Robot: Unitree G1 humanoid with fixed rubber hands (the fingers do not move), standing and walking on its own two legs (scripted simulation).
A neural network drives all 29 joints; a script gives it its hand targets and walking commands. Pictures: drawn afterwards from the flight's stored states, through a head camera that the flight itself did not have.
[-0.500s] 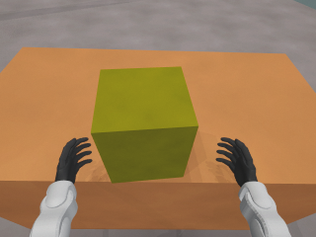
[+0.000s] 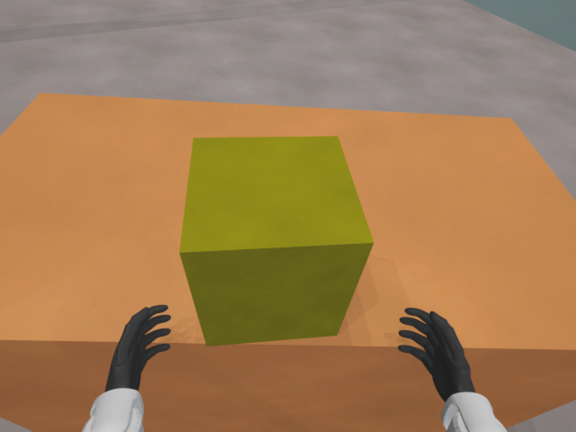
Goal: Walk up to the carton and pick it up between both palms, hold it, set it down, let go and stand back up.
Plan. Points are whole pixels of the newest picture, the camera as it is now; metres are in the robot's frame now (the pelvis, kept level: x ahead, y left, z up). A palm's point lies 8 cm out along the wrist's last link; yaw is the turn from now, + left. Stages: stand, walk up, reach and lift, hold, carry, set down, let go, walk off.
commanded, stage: set down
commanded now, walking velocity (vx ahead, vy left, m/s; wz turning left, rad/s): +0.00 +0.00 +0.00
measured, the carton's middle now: (270, 244) +0.37 +0.05 +0.05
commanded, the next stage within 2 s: let go in 0.94 s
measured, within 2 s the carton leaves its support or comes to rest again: neither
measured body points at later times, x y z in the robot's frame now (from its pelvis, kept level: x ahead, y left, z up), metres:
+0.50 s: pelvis +0.00 +0.02 +0.00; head -0.02 +0.03 +0.45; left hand +0.20 +0.23 -0.02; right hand +0.20 -0.19 -0.03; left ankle +0.00 +0.13 -0.75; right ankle -0.01 -0.09 -0.75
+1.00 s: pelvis -0.04 +0.02 -0.01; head -0.09 +0.01 +0.44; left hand +0.20 +0.23 -0.01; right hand +0.17 -0.20 -0.06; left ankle +0.00 +0.13 -0.75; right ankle -0.01 -0.09 -0.75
